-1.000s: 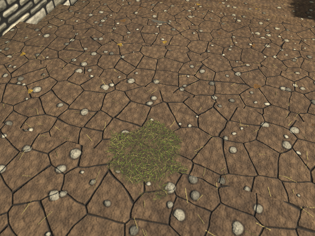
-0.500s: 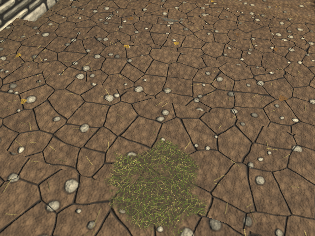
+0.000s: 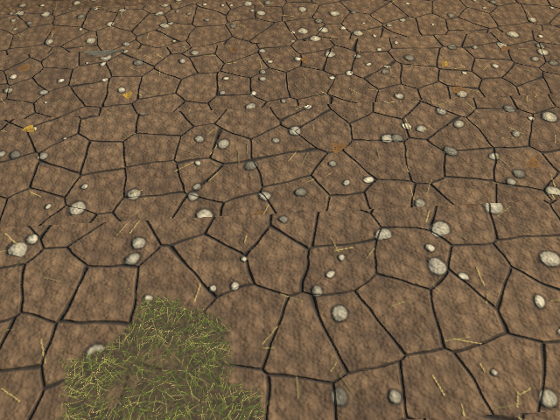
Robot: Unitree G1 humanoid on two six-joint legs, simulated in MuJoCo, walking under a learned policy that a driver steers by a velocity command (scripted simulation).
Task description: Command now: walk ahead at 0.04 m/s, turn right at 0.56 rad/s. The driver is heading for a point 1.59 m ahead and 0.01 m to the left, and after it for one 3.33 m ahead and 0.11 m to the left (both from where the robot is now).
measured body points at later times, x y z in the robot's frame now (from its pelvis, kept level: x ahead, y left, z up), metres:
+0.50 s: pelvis +0.03 +0.06 +0.00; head +0.07 +0.05 +0.45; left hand +0.22 +0.28 -0.11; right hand +0.08 -0.22 -0.12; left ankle +0.04 +0.16 -0.74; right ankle +0.05 -0.07 -0.73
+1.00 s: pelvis +0.05 +0.07 +0.00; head +0.08 +0.07 +0.44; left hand +0.20 +0.33 -0.13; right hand +0.19 -0.22 -0.10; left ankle +0.04 +0.16 -0.74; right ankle +0.05 -0.08 -0.74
